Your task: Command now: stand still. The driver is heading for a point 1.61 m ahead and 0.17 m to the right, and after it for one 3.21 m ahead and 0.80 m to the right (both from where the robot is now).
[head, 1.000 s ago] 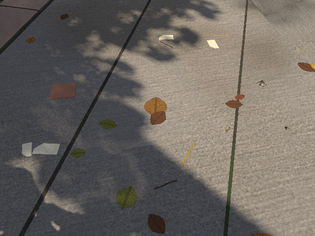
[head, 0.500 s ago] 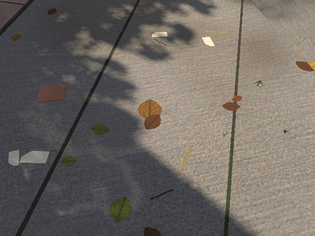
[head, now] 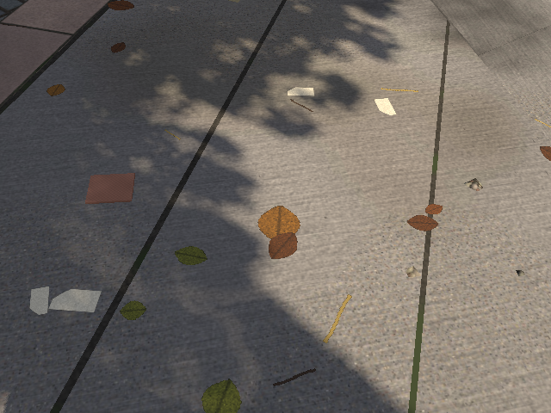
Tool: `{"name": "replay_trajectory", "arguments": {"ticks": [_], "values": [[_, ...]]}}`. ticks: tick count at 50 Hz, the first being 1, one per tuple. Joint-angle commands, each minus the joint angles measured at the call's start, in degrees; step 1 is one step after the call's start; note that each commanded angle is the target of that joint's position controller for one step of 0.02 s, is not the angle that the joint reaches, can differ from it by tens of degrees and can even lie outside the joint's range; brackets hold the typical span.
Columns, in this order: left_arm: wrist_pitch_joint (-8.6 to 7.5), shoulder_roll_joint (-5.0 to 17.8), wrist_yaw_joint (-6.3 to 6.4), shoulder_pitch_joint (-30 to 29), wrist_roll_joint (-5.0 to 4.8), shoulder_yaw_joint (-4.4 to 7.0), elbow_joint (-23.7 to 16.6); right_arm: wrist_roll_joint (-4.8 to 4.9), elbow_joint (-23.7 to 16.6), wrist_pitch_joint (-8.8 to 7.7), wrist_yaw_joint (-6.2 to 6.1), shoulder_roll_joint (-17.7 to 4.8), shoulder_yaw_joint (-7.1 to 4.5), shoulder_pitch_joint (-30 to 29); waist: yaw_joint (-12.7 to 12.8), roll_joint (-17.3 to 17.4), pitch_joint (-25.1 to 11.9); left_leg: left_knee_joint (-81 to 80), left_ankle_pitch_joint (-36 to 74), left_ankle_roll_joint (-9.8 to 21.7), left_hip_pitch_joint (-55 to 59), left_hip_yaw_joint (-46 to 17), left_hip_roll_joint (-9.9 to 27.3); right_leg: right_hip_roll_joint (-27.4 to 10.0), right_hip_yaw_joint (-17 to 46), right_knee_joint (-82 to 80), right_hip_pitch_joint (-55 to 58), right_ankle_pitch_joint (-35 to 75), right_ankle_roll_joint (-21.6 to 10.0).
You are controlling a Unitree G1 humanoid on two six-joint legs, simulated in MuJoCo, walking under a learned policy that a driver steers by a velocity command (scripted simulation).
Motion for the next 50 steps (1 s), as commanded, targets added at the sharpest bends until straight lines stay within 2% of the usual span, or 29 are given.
{"name": "replay_trajectory", "arguments": {"ticks": [1, 6, 15, 16, 18, 19, 20, 21, 22, 23, 24, 25, 27, 28, 29, 30, 31, 32, 33, 34, 35, 36, 38, 40, 43, 46, 48, 50], "values": [[-0.79, 4.0, 0.11, 3.6, -0.02, 0.58, 0.5, 0.3, 0.3, -0.93, -0.21, -4.5, -0.64, 3.8, -0.3, 2.7, 1.6, -6.8, 10.0, 2.0, -2.0, -5.7, 5.7, -6.3, 6.6, -3.9, 1.2, 7.7, -0.8], [-0.53, 3.0, 0.39, 4.2, -0.02, 0.18, 2.3, 0.21, 1.4, -0.77, -0.26, -3.9, -0.5, 4.3, -0.6, 1.4, 2.5, -7.2, 9.3, 2.3, -2.2, -5.5, 5.6, -6.3, 6.3, -4.4, 0.9, 6.9, -0.2], [-0.32, 2.4, 0.68, 5.5, -0.06, -0.18, 4.4, 0.22, 2.8, -0.92, -0.33, -3.3, -0.15, 5.4, -0.5, 0.8, 2.6, -7.6, 10.0, 2.5, -2.6, -5.3, 5.5, -6.6, 6.3, -4.1, 1.2, 7.4, 0.1], [-0.27, 2.2, 0.65, 6.0, 0.0, -0.27, 4.8, 0.16, 3.1, -0.88, -0.3, -3.2, -0.13, 6.2, -0.6, 1.1, 1.5, -8.3, 4.8, 2.7, -2.2, -5.3, 5.1, -6.0, 5.9, -4.0, 1.5, 3.4, 0.0], [0.01, 3.1, 0.42, 5.8, 0.27, 0.31, 4.3, 0.11, 3.3, -0.31, -0.18, -5.9, -1.32, 7.6, -1.3, 3.8, 3.0, -9.4, -13.8, 4.9, -3.4, -7.6, 4.7, -2.3, 2.8, 1.2, -2.4, -10.6, -0.9], [0.13, 3.0, 0.09, 4.7, 0.75, 0.51, 3.5, -0.02, 3.2, 0.09, -0.04, -7.3, -1.98, 9.1, -2.2, 6.1, 5.4, -11.8, -24.0, 6.9, -3.9, -11.7, 6.9, -0.7, 1.2, 5.3, -7.7, -16.3, -1.2], [0.1, 2.4, -0.32, 2.7, 1.31, 0.47, 2.2, 0.05, 3.5, 0.34, 0.07, -8.2, -2.51, 11.6, -3.5, 8.0, 8.1, -15.5, -31.9, 9.4, -3.7, -17.3, 10.9, 0.4, -0.8, 10.6, -13.4, -17.6, -1.2], [-0.22, 1.3, -0.7, 1.2, 1.97, 0.26, 0.9, -0.01, 3.7, 0.36, 0.12, -8.7, -2.95, 12.9, -4.2, 9.5, 10.7, -18.1, -34.7, 11.9, -4.4, -22.1, 15.2, -0.6, -2.2, 15.5, -16.7, -15.6, -1.3], [-0.75, 1.4, -1.03, -0.6, 2.05, 0.35, -0.5, -0.26, 3.7, 0.11, 0.2, -8.3, -3.09, 13.2, -4.5, 9.1, 12.1, -19.7, -33.0, 13.6, -5.1, -24.9, 17.6, -2.5, -1.4, 19.5, -19.2, -14.0, -1.5], [-1.35, 2.2, -1.33, -1.8, 1.82, 0.67, -1.6, -0.77, 3.5, -0.36, 0.31, -8.3, -3.25, 13.2, -4.3, 8.0, 12.0, -20.2, -29.1, 14.4, -3.7, -25.7, 18.6, -3.6, -0.1, 22.7, -22.0, -14.7, -1.7], [-1.98, 2.7, -1.67, -2.2, 1.64, 0.94, -2.5, -1.08, 3.2, -0.92, 0.44, -8.7, -3.46, 12.6, -3.7, 6.9, 11.2, -19.6, -24.8, 14.6, -1.8, -24.9, 18.8, -4.5, 0.9, 23.6, -23.7, -14.7, -1.9], [-2.58, 3.1, -2.02, -2.4, 1.34, 1.19, -3.1, -1.02, 2.7, -1.43, 0.53, -8.7, -3.56, 11.7, -3.0, 5.8, 10.1, -18.8, -20.7, 13.9, -0.5, -22.7, 17.9, -4.9, 1.0, 21.8, -23.4, -14.1, -1.9], [-3.38, 2.9, -2.53, -2.0, 0.71, 1.55, -3.8, -0.67, 2.0, -2.28, 0.63, -9.0, -3.76, 9.9, -1.8, 5.8, 7.8, -16.8, -14.1, 12.1, -1.5, -17.2, 15.2, -4.0, -0.2, 16.2, -17.5, -11.7, -1.9], [-3.52, 2.5, -2.67, -0.6, 0.46, 1.68, -3.7, -0.4, 1.6, -2.53, 0.67, -9.1, -3.84, 8.9, -0.6, 6.1, 7.1, -15.5, -12.6, 11.4, -4.2, -14.8, 14.0, -3.2, -1.4, 12.4, -12.3, -9.6, -2.0], [-3.61, 1.6, -2.7, 3.2, 0.23, 1.75, -2.6, 0.1, 1.2, -2.62, 0.76, -9.2, -3.9, 7.1, 1.6, 5.5, 6.5, -13.0, -12.6, 10.4, -9.2, -11.8, 12.2, -1.6, -3.4, 7.1, -3.7, -5.2, -2.1], [-3.57, 1.7, -2.56, 8.2, 0.1, 2.16, -0.6, 0.17, 0.9, -2.7, 0.9, -9.0, -3.9, 6.6, 3.4, 3.9, 5.6, -8.9, -12.4, 9.6, -14.3, -9.4, 10.0, 0.7, -4.8, 4.1, 5.2, -4.2, -1.8], [-3.83, 3.2, -2.16, 14.4, 0.36, 2.93, 1.3, -0.22, 0.5, -3.16, 1.08, -7.6, -3.44, 6.3, 5.8, 0.5, 3.5, -0.9, -9.8, 8.3, -19.9, -6.1, 7.2, -0.8, -1.4, 1.6, 14.7, -6.4, -1.9], [-4.32, 8.7, -1.45, 21.7, 1.22, 4.26, 2.1, -0.01, -1.7, -3.71, 1.75, -3.1, -2.11, 4.7, 8.6, -13.2, 0.7, 19.3, -9.3, 5.1, -27.5, 2.4, 0.2, -15.5, 20.5, -10.6, 20.7, -22.6, -4.9], [-3.58, 11.7, -1.5, 26.1, 0.66, 4.89, 3.6, -0.9, -3.8, -3.79, 2.27, -5.0, -2.75, 3.6, 8.2, -17.0, 1.4, 33.5, -15.6, 5.0, -35.4, 3.1, -2.8, -23.8, 39.4, -18.6, 19.2, -34.4, -9.7], [-3.21, 9.5, -1.34, 19.0, 0.76, 4.16, 1.8, -2.06, -4.4, -3.68, 2.9, -6.7, -3.19, 1.9, 4.0, -8.5, 6.2, 40.5, -11.3, 5.8, -36.7, -0.5, 1.7, -23.8, 37.6, -18.6, 12.3, -35.5, -10.3], [-3.62, 8.3, -1.67, 13.2, 0.57, 3.72, -0.4, -1.82, -4.7, -3.92, 3.5, -5.8, -3.0, 0.8, 1.8, -3.3, 7.9, 41.1, -5.0, 5.8, -36.1, -1.6, 3.6, -21.8, 32.1, -18.5, 8.0, -28.9, -9.6], [-4.18, 7.6, -1.8, 10.2, 0.47, 3.4, -1.5, -1.25, -4.3, -4.2, 3.84, -4.7, -2.84, 1.4, 0.0, -1.5, 7.4, 39.3, -0.6, 5.3, -33.4, -2.0, 4.9, -19.2, 26.1, -18.9, 5.8, -20.1, -8.5], [-5.28, 5.2, -1.5, 10.1, 0.37, 2.43, -1.3, -1.43, -3.7, -3.69, 4.21, -4.9, -3.14, 2.2, -1.4, -1.2, 5.2, 37.2, 3.5, 3.8, -30.6, -0.5, 5.3, -15.5, 17.6, -18.7, 6.3, -5.8, -7.1], [-5.84, 4.7, -1.24, 13.8, 0.31, 1.96, 0.3, -1.18, -4.3, -2.89, 4.3, -5.3, -3.47, 0.6, -1.5, -2.2, 4.3, 36.1, 5.6, 3.0, -32.2, 1.2, 4.8, -13.9, 12.6, -17.4, 8.9, 6.9, -6.7], [-6.02, 4.6, -1.09, 17.6, 0.36, 1.36, 1.6, -1.01, -7.0, -2.16, 4.29, -4.9, -3.36, -6.6, -0.4, -3.1, 4.9, 32.4, 8.2, 2.0, -35.7, 3.2, 4.2, -13.0, 8.6, -16.5, 10.3, 19.2, -6.8], [-6.22, 4.3, -0.94, 18.1, 0.45, 0.8, 1.6, -0.53, -10.4, -2.14, 4.38, -4.2, -2.74, -15.4, 0.7, -3.7, 6.4, 21.9, 11.7, 1.6, -33.9, 5.3, 2.9, -11.7, 5.8, -16.6, 8.9, 26.0, -6.7], [-6.43, 4.8, -0.7, 18.9, 0.44, 0.75, 1.9, -0.1, -11.7, -2.19, 4.4, -3.9, -2.31, -19.1, 1.3, -4.5, 6.7, 15.0, 13.6, 2.2, -30.3, 6.8, 1.6, -11.6, 4.6, -16.6, 9.0, 29.2, -6.5], [-6.53, 5.6, -0.45, 19.3, 0.56, 0.9, 2.4, 0.02, -12.6, -2.25, 4.23, -4.6, -2.29, -20.8, 1.3, -5.0, 6.8, 10.9, 13.5, 3.7, -27.2, 7.5, 0.8, -12.6, 4.1, -15.8, 10.9, 33.5, -6.7]]}}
